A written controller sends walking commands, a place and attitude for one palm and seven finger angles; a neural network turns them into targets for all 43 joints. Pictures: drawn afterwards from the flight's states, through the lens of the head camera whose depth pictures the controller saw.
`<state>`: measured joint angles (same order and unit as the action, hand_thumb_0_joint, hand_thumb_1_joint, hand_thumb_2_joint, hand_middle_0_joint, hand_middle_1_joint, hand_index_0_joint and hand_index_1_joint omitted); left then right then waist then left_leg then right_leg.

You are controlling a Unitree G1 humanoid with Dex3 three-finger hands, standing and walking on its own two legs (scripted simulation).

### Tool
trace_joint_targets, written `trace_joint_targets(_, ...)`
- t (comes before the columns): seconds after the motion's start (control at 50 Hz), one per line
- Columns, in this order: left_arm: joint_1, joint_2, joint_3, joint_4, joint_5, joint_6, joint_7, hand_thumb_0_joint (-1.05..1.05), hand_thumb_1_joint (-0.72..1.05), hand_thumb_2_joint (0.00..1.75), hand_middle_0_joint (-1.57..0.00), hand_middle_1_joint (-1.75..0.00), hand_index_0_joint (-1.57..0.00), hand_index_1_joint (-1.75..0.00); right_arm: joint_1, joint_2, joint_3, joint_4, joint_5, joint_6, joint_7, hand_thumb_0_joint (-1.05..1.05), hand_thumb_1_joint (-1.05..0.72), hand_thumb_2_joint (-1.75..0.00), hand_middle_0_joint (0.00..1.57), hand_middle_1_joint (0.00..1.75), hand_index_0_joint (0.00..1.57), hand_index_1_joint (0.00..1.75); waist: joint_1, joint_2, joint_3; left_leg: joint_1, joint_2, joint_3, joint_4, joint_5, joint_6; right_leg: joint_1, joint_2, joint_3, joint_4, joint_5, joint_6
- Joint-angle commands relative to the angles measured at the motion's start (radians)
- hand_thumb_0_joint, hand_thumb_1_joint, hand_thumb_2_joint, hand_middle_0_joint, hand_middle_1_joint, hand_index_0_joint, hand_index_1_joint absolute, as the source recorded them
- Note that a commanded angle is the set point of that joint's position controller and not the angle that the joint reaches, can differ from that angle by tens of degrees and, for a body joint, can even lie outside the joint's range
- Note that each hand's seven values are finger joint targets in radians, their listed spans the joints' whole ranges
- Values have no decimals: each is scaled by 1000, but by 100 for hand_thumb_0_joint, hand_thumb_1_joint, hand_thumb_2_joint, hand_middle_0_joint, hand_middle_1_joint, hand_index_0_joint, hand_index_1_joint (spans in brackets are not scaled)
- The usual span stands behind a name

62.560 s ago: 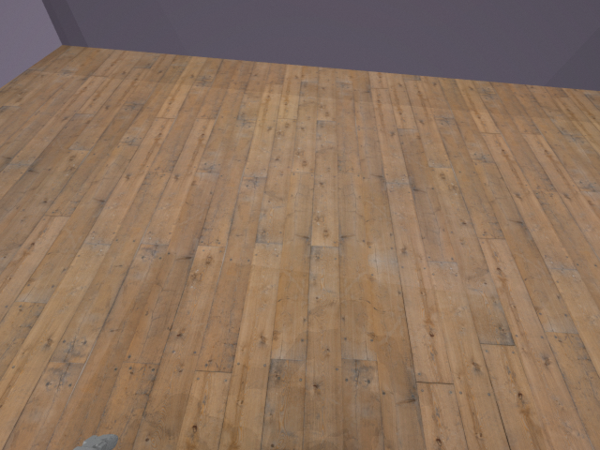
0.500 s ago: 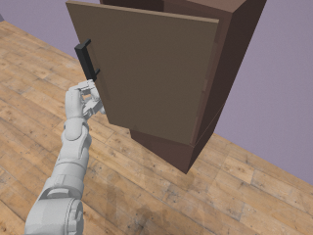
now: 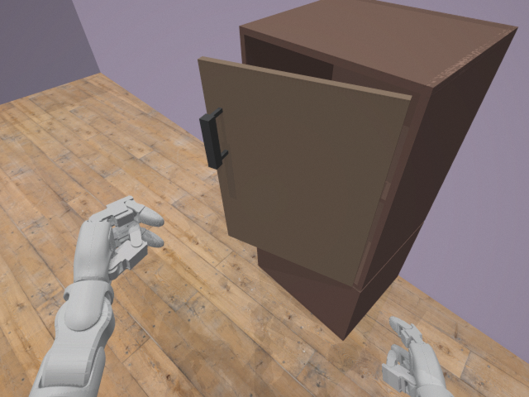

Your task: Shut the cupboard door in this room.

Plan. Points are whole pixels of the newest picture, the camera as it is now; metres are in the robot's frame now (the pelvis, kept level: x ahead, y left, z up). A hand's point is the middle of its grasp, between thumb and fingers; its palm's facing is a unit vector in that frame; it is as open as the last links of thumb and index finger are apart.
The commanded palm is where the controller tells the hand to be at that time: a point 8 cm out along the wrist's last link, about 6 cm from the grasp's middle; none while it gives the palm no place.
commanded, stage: draw the hand back to the body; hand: left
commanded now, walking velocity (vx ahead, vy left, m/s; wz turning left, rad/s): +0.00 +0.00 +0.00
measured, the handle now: (216, 138) +0.65 +0.19 +0.05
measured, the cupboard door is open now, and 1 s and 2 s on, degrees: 18 18 18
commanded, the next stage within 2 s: step back with the hand held close in 0.76 s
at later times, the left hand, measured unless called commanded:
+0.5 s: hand (41, 284) +0.19 +0.28 +0.16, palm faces +0.50 -0.75 -0.44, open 6.9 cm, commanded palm +0.15 +0.31 +0.17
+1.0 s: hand (46, 281) +0.19 +0.28 +0.16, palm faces +0.46 -0.77 -0.44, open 7.4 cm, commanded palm +0.14 +0.31 +0.17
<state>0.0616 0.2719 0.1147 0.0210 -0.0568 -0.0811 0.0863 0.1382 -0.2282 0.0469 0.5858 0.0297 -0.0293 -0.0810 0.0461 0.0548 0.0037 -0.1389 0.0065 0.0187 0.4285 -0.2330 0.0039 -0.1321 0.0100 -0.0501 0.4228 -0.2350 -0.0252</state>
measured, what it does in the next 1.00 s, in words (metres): stands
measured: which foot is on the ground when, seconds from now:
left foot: down 0.00-1.00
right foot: down 0.00-1.00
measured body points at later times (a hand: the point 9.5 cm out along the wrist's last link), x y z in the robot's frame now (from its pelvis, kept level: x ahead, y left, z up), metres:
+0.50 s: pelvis +0.01 +0.00 +0.00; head -0.01 -0.03 +0.45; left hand +0.16 +0.32 +0.18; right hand +0.20 -0.22 -0.10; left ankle +0.00 +0.12 -0.74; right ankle +0.00 -0.10 -0.74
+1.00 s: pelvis +0.00 +0.01 +0.00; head -0.01 -0.02 +0.45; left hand +0.16 +0.32 +0.18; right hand +0.19 -0.22 -0.09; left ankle +0.00 +0.12 -0.74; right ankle +0.00 -0.10 -0.74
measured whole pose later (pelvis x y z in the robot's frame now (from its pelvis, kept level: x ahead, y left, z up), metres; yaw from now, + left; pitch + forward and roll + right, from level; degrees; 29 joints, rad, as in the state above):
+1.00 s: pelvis +0.00 +0.01 +0.00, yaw +1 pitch -2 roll -1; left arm 0.49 0.36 0.37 -0.36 -0.06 -0.14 0.12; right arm 0.20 -0.24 0.01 0.62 0.01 -0.06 -0.07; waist 0.04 0.08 -0.02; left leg -0.19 0.01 0.01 0.47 -0.26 0.01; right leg -0.15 0.02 -0.06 0.40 -0.23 -0.02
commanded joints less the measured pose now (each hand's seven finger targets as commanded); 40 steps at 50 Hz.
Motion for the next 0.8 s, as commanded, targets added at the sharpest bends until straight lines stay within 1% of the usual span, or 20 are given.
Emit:
trace_joint_targets(0.0, -180, 174, 113, -345, 4, -62, 19, 0, 90, 90, -69, -84, -69, -84, -83, -94, -33, -128, -9, -48, -2, 0, -90, -90, 20, 30, 20, 30, -19, 4, -142, 66, -9, 4, -82, 177, 20, 55, -5, 18, -83, 184, 13)
trace_joint_targets(0.02, -125, 191, 137, -340, 4, -56, 19, 0, 90, 90, -67, -81, -67, -81, -84, -97, -36, -124, -12, -48, -2, 0, -90, -90, 20, 30, 20, 30, -13, -6, -132, 62, -7, 4, -83, 188, 21, 64, -5, 19, -88, 191, 13)
trace_joint_targets(0.08, -29, 181, 155, -419, 0, -52, 20, 0, 90, 90, -58, -72, -58, -72, -91, -86, -39, -132, -14, -50, 3, 0, -90, -90, 20, 30, 20, 30, -9, 2, -127, 67, -3, 3, -80, 225, 16, 75, -7, 12, -80, 219, 14)
trace_joint_targets(0.12, 42, 215, 196, -450, 3, -51, 23, 0, 90, 90, -53, -66, -53, -66, -90, -94, -39, -127, -18, -56, 4, 0, -90, -90, 20, 30, 20, 30, 0, 22, -129, 64, -5, 3, -77, 251, 15, 86, -9, 13, -81, 240, 14)
trace_joint_targets(0.14, 74, 199, 195, -469, -2, -48, 23, 0, 90, 90, -50, -63, -50, -63, -90, -85, -40, -130, -18, -56, 5, 0, -90, -90, 20, 30, 20, 30, -1, 10, -114, 58, -1, 0, -76, 261, 14, 85, -12, 11, -76, 247, 15)
trace_joint_targets(0.18, 119, 220, 234, -494, -2, -48, 28, 0, 90, 90, -45, -57, -45, -57, -91, -85, -46, -128, -19, -59, 4, 0, -90, -90, 20, 30, 20, 30, 2, -14, -112, 59, 1, 4, -73, 257, 15, 79, -11, 9, -77, 241, 19)
trace_joint_targets(0.22, 178, 253, 279, -512, -2, -52, 33, 0, 90, 90, -39, -51, -39, -51, -94, -91, -48, -123, -20, -66, 4, 0, -90, -90, 20, 30, 20, 30, 10, -2, -100, 48, 0, 4, -73, 251, 15, 75, -10, 11, -84, 228, 19)
trace_joint_targets(0.26, 219, 263, 307, -560, -2, -61, 38, 0, 90, 90, -34, -45, -34, -45, -89, -86, -51, -123, -20, -75, 5, 0, -90, -90, 20, 30, 20, 30, 12, 9, -117, 47, -2, 6, -66, 264, 16, 83, -15, 10, -75, 240, 20)
trace_joint_targets(0.28, 264, 251, 309, -557, -4, -61, 40, 0, 90, 90, -31, -42, -31, -42, -88, -82, -54, -119, -18, -78, 6, 0, -90, -90, 20, 30, 20, 30, 11, 9, -92, 39, 2, 7, -66, 264, 14, 75, -15, 8, -75, 232, 21)
trace_joint_targets(0.32, 314, 291, 359, -577, -4, -69, 45, 0, 90, 90, -25, -36, -25, -36, -86, -90, -60, -115, -20, -91, 5, 0, -90, -90, 20, 30, 20, 30, 18, -5, -86, 30, 2, 6, -65, 259, 15, 72, -15, 8, -80, 225, 23)
trace_joint_targets(0.36, 346, 289, 375, -615, -4, -77, 48, 0, 90, 90, -20, -30, -20, -30, -81, -85, -62, -114, -17, -100, 5, 0, -90, -90, 20, 30, 20, 30, 17, 25, -87, 35, 4, 10, -59, 265, 15, 63, -17, 7, -75, 224, 24)
trace_joint_targets(0.38, 341, 251, 337, -596, -3, -76, 47, 0, 90, 90, -20, -30, -20, -30, -79, -85, -61, -107, -18, -105, 4, 0, -90, -90, 20, 30, 20, 30, 8, 24, -55, 23, 3, 9, -65, 240, 14, 46, -18, 4, -76, 198, 24)
trace_joint_targets(0.46, 282, 247, 323, -554, 4, -79, 54, 0, 90, 90, -20, -30, -20, -30, -68, -102, -70, -92, -18, -119, -6, 0, -90, -90, 20, 30, 20, 30, -1, -45, -27, 26, 1, 8, -74, 176, 24, 5, -17, 7, -97, 130, 29)
trace_joint_targets(0.6, 281, 266, 340, -591, 8, -92, 59, 0, 90, 90, -20, -30, -20, -30, -80, -92, -68, -92, -20, -131, -11, 0, -90, -90, 20, 30, 20, 30, 13, 11, -72, 38, -6, 13, -72, 178, 25, 42, -20, 15, -94, 131, 25)
trace_joint_targets(0.62, 289, 288, 358, -588, 6, -91, 59, 0, 90, 90, -20, -30, -20, -30, -80, -96, -67, -89, -21, -133, -11, 0, -90, -90, 20, 30, 20, 30, 16, 8, -60, 31, -4, 9, -73, 171, 23, 41, -19, 18, -102, 123, 24)
trace_joint_targets(0.64, 295, 266, 342, -602, 7, -93, 58, 0, 90, 90, -20, -30, -20, -30, -83, -88, -66, -93, -20, -135, -10, 0, -90, -90, 20, 30, 20, 30, 14, 37, -63, 31, -3, 11, -75, 170, 20, 47, -22, 18, -95, 121, 22)
trace_joint_targets(0.68, 307, 268, 350, -602, 6, -94, 59, 0, 90, 90, -20, -30, -20, -30, -82, -85, -63, -92, -21, -138, -7, 0, -90, -90, 20, 30, 20, 30, 16, 49, -46, 22, -3, 10, -75, 179, 18, 45, -19, 15, -94, 134, 20)
trace_joint_targets(0.72, 328, 281, 368, -580, 3, -89, 57, 0, 90, 90, -20, -30, -20, -30, -79, -90, -66, -89, -20, -137, -7, 0, -90, -90, 20, 30, 20, 30, 18, 15, -36, 18, 0, 9, -76, 180, 17, 43, -14, 17, -103, 134, 21)
trace_joint_targets(0.74, 324, 262, 351, -589, 2, -91, 55, 0, 90, 90, -20, -30, -20, -30, -76, -84, -64, -94, -20, -135, -6, 0, -90, -90, 20, 30, 20, 30, 14, 35, -37, 17, 1, 13, -80, 178, 16, 46, -19, 17, -97, 133, 22)
trace_joint_targets(0.78, 321, 258, 350, -578, 0, -90, 54, 0, 90, 90, -20, -30, -20, -30, -75, -84, -63, -93, -21, -133, -3, 0, -90, -90, 20, 30, 20, 30, 13, 29, -24, 12, 2, 8, -83, 165, 14, 36, -16, 15, -102, 117, 21)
